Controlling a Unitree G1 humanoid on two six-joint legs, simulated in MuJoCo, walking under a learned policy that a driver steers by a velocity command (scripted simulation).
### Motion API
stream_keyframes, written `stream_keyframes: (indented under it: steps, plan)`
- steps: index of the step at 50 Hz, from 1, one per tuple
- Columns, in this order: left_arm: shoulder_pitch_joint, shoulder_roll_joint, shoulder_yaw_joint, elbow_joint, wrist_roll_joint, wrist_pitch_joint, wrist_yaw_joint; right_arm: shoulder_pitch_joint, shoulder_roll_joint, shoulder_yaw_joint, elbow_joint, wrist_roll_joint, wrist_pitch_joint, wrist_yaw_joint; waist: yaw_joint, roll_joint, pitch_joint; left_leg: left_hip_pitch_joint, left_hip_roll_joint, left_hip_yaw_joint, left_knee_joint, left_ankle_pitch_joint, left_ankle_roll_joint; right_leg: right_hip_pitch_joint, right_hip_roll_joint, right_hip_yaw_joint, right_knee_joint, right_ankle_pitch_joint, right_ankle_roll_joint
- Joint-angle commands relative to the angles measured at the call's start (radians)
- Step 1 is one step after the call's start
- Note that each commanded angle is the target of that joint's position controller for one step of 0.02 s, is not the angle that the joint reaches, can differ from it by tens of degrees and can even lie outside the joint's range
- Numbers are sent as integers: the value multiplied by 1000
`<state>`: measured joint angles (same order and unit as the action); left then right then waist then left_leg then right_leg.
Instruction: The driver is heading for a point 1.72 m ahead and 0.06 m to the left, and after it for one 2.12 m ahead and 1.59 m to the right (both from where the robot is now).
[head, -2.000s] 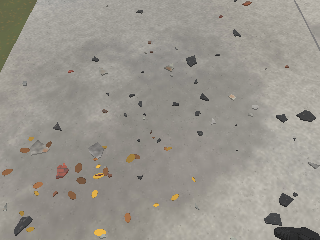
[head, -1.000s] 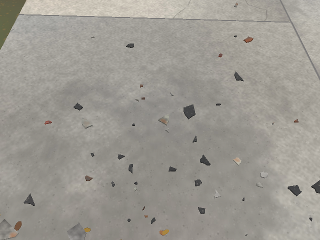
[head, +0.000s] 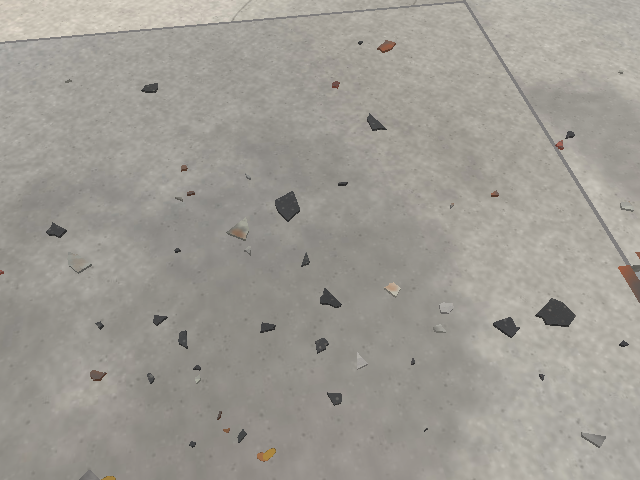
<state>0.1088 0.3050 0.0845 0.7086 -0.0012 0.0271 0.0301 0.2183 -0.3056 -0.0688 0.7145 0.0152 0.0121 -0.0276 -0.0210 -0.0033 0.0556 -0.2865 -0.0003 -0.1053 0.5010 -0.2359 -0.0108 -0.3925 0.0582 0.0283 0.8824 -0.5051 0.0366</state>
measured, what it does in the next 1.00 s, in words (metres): walks ahead: right foot, then left foot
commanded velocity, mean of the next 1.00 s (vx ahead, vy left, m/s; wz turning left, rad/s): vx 0.38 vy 0.00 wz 0.09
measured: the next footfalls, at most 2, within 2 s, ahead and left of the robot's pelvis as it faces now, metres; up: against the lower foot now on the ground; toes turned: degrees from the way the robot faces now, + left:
right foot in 0.12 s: +0.04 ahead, -0.12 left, +0.00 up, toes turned +7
left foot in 0.62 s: +0.27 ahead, +0.21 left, +0.00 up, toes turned +15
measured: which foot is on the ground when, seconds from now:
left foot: down 0.00-0.12, up 0.14-0.60, down 0.62-1.00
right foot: up 0.00-0.10, down 0.12-0.62, up 0.64-1.00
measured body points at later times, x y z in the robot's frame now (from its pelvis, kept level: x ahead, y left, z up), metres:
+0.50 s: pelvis +0.10 +0.00 +0.00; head +0.12 +0.00 +0.45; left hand +0.01 +0.27 -0.12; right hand +0.36 -0.17 -0.09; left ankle +0.19 +0.21 -0.68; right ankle +0.00 -0.13 -0.74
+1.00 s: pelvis +0.33 +0.12 +0.00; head +0.35 +0.12 +0.45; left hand +0.49 +0.39 -0.10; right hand +0.39 -0.16 -0.12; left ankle +0.23 +0.20 -0.74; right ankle +0.51 -0.02 -0.68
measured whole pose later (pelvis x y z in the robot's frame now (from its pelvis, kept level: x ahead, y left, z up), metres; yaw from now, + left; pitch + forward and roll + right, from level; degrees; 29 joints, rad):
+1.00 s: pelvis +0.33 +0.12 +0.00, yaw +3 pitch +0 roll +3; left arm 0.16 0.29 0.06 0.73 -0.02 -0.03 -0.03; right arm 0.34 -0.26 -0.08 0.82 -0.01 -0.10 0.00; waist -0.06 -0.04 0.03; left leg 0.05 -0.04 0.23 0.22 -0.28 0.02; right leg -0.69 -0.11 0.04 0.81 0.01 -0.01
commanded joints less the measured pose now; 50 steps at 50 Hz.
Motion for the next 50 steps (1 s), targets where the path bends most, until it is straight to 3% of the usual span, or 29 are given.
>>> stream_keyframes:
  steps: [1, 3, 4, 5, 6, 7, 8, 9, 11, 14, 20, 24, 27, 29, 30, 31, 32, 33, 34, 35, 36, 37, 38, 40, 43, 47, 50]
  plan:
    - [-6, 25, 1, -73, -12, -28, -18, -50, -175, -55, -80, 10, 18, -13, 6, 163, -171, 144, 181, -240, -118, 307, 198, 12, -3, 5, -150, 75, 23]
    - [38, 45, 10, -65, -24, -35, -35, -62, -171, -53, -92, 18, 28, -11, 22, 182, -165, 44, 150, -269, -147, -77, 187, 136, 11, -23, -315, 160, 4]
    - [86, 50, 18, -50, -25, -39, -38, -81, -164, -48, -98, 19, 28, -10, 57, 179, -144, -46, 123, -276, -147, -246, 165, 239, 15, -42, -426, 242, -13]
    - [142, 74, 30, -34, -21, -42, -33, -69, -134, -38, -97, 14, 22, -9, 81, 139, -129, -168, 76, -251, -94, -357, 123, 365, -21, -16, -474, 231, -37]
    - [252, 139, 45, -22, -7, -45, -20, -63, -56, -17, -103, 2, 16, -3, 108, -53, -143, -341, -19, -133, 201, -423, 51, 496, -243, 239, -573, 7, -102]
    - [253, 253, 63, -21, 36, -58, -32, -82, -52, -18, -160, 13, -5, -3, 82, -231, -67, -531, -82, -82, 417, -368, 30, 384, -470, 637, -716, -240, -240]
    - [176, 220, 52, -45, 48, -84, -32, -112, -116, -34, -165, 20, -21, -5, 57, -185, 7, -563, -7, -120, 546, -287, 35, 309, -478, 688, -767, -356, -288]
    - [117, 152, 34, -48, 24, -97, -22, -92, -162, -51, -139, 16, -22, -3, 28, -150, 54, -587, 9, -112, 582, -196, 32, 303, -424, 561, -759, -296, -251]
    - [91, 108, 18, -49, 0, -105, -7, -44, -142, -52, -97, -2, -23, 2, 22, -119, 29, -558, 33, -73, 620, -62, 4, 335, -334, 348, -753, -88, -181]
    - [180, 88, 11, -21, 13, -123, -2, -59, -82, -37, -99, 10, -37, 20, 58, -97, 10, -558, 47, -34, 669, 76, -15, 358, -295, 163, -755, 133, -166]
    - [270, 103, 14, 21, 12, -117, -12, -149, -36, -19, -152, 10, -45, 41, 107, -85, 41, -574, 66, -5, 453, 182, -41, 405, -313, 18, -769, 318, -199]
    - [320, 120, 10, 72, -18, -101, -23, -255, 8, 10, -195, 4, -66, 67, 120, -70, 98, -499, 81, 106, 238, 168, -15, 401, -328, 2, -781, 408, -232]
    - [347, 152, 15, 99, -32, -87, -28, -291, -8, 9, -214, 13, -86, 87, 112, -90, 99, -383, 47, 136, 104, 93, 21, 425, -349, 17, -739, 527, -227]
    - [331, 185, 21, 112, -36, -82, -26, -208, -56, -12, -201, 15, -95, 87, 40, -129, 31, -207, -1, 148, 36, 67, 57, 441, -355, 21, -637, 790, -203]
    - [305, 187, 19, 115, -37, -80, -24, -69, -95, -35, -162, 15, -96, 78, -49, -124, -61, -4, -28, 164, -19, 116, 88, 408, -319, -24, -481, 960, -173]
    - [301, 160, 9, 108, -30, -86, -22, 103, -151, -61, -114, 10, -91, 62, -128, -112, -191, 293, 8, 130, 13, 154, 116, 264, -268, -56, -272, 918, -133]
    - [318, 50, -25, 64, 1, -95, -24, 272, -241, -81, -87, -20, -80, 39, -157, 81, -385, 669, 280, -194, 34, 84, 194, -50, -164, -88, 105, 458, -75]
    - [384, 0, -40, 61, -20, -114, -26, 263, -238, -68, -93, -37, -82, 39, -104, 252, -510, 728, 442, -586, -134, -70, 285, -235, -40, 70, 335, -94, -48]
    - [314, 102, -7, 60, -52, -116, -27, 205, -150, -43, -90, -32, -87, 43, -112, 171, -361, 598, 407, -497, -187, -129, 249, -319, -90, 127, 421, -37, -49]
    - [257, 110, -2, 39, -56, -114, -27, 142, -108, -29, -79, -15, -91, 45, -79, 167, -210, 455, 372, -329, -211, -99, 217, -351, -137, 87, 409, 56, -57]
    - [233, 95, -1, 42, -42, -109, -21, 77, -72, -20, -73, -11, -96, 49, -41, 118, -144, 332, 321, -227, -243, -36, 194, -316, -172, 73, 370, 141, -57]
    - [242, 84, 3, 50, -31, -98, -20, 32, -44, -15, -68, -15, -105, 53, -6, 136, -97, 239, 279, -131, -280, 32, 178, -267, -196, 76, 332, 209, -53]
    - [272, 64, 3, 63, -34, -84, -23, 4, -29, -15, -60, -23, -114, 53, 21, 146, -85, 182, 256, -65, -312, 77, 171, -214, -210, 80, 326, 258, -50]
    - [280, 29, -1, 68, -37, -62, -26, -12, -26, -20, -38, -27, -134, 50, 43, 111, -57, 137, 249, 23, -349, 193, 180, -206, -209, 76, 318, 299, -41]
    - [206, 26, -1, 34, -29, -50, -23, 1, -48, -30, -5, -32, -143, 41, 41, 78, 2, 135, 249, 118, -377, 276, 186, -285, -205, 99, 223, 390, -28]
    - [73, 11, -16, -14, -23, -64, -51, 26, -92, -40, 19, -26, -131, 24, 3, 46, 43, 181, 243, 219, -395, 304, 177, -293, -187, 42, -38, 549, -35]
    - [-36, 3, -27, -63, -21, -68, -74, 77, -124, -50, 43, -14, -114, 17, -38, 20, 75, 269, 275, 262, -382, 342, 173, -321, -179, -11, -153, 550, -59]
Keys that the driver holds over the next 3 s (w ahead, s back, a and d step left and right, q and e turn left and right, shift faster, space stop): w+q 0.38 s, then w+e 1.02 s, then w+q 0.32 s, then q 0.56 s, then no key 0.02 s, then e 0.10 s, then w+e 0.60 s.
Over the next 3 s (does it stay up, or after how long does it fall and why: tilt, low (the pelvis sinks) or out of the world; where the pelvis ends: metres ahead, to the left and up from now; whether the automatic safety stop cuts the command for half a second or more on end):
stays up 1.15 0.03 -0.03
